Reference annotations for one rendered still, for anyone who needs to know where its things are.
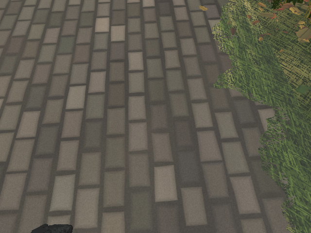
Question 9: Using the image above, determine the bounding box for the robot left hand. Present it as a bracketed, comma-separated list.
[31, 223, 73, 233]

